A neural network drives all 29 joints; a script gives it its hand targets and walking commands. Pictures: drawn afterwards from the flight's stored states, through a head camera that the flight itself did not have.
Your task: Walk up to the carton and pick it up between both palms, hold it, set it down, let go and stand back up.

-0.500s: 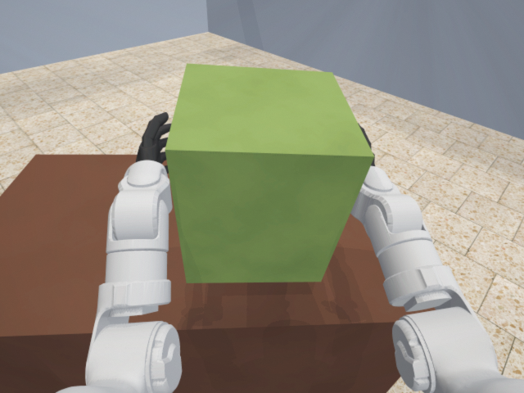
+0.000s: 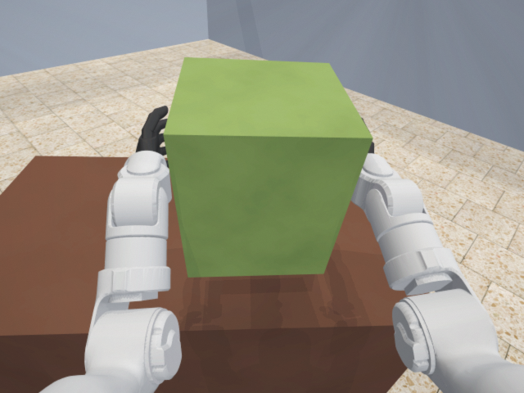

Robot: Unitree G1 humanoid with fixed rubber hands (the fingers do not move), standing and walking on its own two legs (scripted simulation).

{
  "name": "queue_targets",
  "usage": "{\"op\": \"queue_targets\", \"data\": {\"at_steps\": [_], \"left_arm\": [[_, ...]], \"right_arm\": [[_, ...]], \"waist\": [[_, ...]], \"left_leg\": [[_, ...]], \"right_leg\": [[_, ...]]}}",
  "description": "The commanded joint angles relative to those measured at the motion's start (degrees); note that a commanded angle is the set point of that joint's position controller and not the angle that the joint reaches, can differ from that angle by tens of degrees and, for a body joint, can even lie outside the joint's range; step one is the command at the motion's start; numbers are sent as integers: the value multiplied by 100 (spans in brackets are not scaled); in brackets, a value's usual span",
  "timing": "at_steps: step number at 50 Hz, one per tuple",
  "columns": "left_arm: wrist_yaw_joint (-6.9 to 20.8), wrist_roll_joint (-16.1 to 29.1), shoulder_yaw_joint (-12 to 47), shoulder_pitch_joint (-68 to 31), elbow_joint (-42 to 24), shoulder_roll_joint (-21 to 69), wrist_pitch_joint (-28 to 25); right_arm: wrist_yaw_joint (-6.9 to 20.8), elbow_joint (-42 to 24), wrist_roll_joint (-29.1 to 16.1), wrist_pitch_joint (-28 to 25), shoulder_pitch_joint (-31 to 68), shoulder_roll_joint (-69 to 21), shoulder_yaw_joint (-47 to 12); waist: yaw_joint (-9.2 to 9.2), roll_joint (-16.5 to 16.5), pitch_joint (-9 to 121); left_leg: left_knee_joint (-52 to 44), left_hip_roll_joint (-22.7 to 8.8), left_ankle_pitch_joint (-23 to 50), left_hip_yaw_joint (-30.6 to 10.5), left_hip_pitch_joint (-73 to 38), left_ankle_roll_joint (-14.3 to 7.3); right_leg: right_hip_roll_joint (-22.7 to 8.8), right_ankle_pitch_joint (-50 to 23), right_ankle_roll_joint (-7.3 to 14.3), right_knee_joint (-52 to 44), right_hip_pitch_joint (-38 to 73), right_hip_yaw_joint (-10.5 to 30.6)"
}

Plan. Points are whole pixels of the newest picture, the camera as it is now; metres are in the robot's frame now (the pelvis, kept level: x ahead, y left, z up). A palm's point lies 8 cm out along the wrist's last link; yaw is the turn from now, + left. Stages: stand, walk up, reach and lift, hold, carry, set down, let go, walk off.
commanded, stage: hold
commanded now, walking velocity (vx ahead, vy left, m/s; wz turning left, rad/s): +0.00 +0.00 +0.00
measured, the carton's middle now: (257, 171) +0.38 +0.01 +0.20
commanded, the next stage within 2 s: none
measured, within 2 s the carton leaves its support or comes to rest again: neither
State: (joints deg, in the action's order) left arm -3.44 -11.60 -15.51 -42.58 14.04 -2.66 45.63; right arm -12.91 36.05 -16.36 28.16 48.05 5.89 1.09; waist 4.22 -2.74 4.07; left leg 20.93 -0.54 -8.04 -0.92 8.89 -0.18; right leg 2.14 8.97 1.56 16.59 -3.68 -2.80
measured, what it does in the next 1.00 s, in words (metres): stands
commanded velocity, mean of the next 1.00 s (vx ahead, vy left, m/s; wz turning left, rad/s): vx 0.00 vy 0.00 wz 0.00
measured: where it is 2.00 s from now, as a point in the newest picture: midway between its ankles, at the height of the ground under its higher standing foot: outside the picture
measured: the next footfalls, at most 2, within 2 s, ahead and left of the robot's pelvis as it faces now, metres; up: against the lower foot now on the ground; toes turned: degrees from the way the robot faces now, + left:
none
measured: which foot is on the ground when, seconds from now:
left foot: down 0.00-1.00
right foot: down 0.00-1.00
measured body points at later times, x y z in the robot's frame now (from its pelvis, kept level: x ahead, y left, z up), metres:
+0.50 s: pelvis +0.00 +0.00 +0.00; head -0.05 +0.02 +0.45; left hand +0.39 +0.16 +0.22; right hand +0.39 -0.14 +0.21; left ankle +0.04 +0.11 -0.75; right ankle +0.01 -0.10 -0.75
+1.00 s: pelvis +0.01 +0.00 +0.00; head -0.05 +0.03 +0.45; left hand +0.39 +0.16 +0.22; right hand +0.39 -0.14 +0.22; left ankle +0.04 +0.11 -0.75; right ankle +0.01 -0.10 -0.75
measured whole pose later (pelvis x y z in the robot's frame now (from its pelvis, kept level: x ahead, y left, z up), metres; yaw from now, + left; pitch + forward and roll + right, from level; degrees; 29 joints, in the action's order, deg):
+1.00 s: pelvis +0.01 +0.00 +0.00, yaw +0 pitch -4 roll -1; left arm -2.7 -11.5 -15.3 -40.1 9.4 -2.3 47.9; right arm -14.4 31.0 -18.1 31.0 45.8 6.1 -0.1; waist 4.7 -2.1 3.7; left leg 21.5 -0.1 -8.9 -1.9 8.2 -0.1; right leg 2.3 9.8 1.5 16.9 -2.7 -2.3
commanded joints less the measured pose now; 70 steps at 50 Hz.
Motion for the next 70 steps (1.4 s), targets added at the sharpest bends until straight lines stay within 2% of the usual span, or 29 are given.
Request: {"op": "queue_targets", "data": {"at_steps": [1,8,16,21,28,34,37,43,55,64,70], "left_arm": [[919,948,2751,-4337,-997,3606,-398],[935,1077,2955,-4272,-1591,3570,-356],[951,1091,3000,-4195,-1531,3582,-253],[957,992,2841,-4181,-1311,3540,-220],[920,1102,2955,-4309,-1428,3627,-278],[937,987,2830,-4290,-1314,3578,-244],[955,1009,2812,-4328,-1251,3571,-264],[923,1112,2982,-4319,-1427,3617,-276],[965,1040,2872,-4356,-1380,3557,-261],[942,1069,2840,-4361,-1355,3579,-281],[953,1050,2842,-4341,-1296,3577,-258]], "right_arm": [[517,-2165,-756,-227,4862,-3766,-1882],[408,-2690,-955,-142,4659,-3858,-2158],[428,-2918,-872,-71,4756,-3736,-2120],[487,-2667,-790,-24,4798,-3716,-2020],[491,-2707,-844,-24,4825,-3793,-2087],[515,-2373,-817,24,4648,-3719,-1942],[512,-2467,-822,-11,4849,-3770,-1967],[466,-2618,-906,-5,4773,-3783,-2050],[473,-2549,-851,15,4787,-3792,-2018],[471,-2656,-900,6,4845,-3849,-2081],[475,-2488,-872,42,4781,-3775,-2007]], "waist": [[107,621,2546],[125,630,2741],[93,522,2549],[48,469,2417],[58,546,2792],[100,601,2475],[43,567,2495],[133,655,2692],[78,522,2511],[18,475,2655],[66,518,2538]], "left_leg": [[-115,263,1066,-68,-1140,172],[22,322,1553,-84,-1203,239],[-77,277,1241,-90,-1121,207],[-152,234,970,-85,-1098,147],[-84,249,1175,-89,-1173,192],[-139,219,1030,-88,-1120,198],[-144,243,950,-70,-1095,162],[-49,267,1293,-96,-1163,223],[-108,258,1076,-85,-1104,178],[-84,279,1082,-82,-1094,146],[-109,257,1028,-87,-1076,163]], "right_leg": [[117,-1141,-392,-145,454,165],[109,-1905,-470,-6,740,194],[146,-1298,-434,-81,484,150],[154,-912,-394,-142,347,158],[157,-1206,-395,-86,432,168],[162,-995,-371,-132,355,166],[143,-918,-384,-146,326,173],[141,-1408,-412,-72,494,201],[134,-1103,-422,-104,377,183],[123,-1180,-434,-84,426,211],[135,-1115,-428,-100,392,207]]}}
